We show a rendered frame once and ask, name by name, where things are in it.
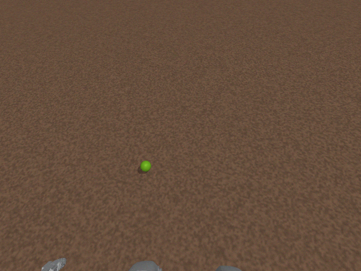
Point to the left robot hand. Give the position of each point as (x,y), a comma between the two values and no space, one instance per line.
(55,265)

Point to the ball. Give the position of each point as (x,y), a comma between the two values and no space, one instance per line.
(145,166)

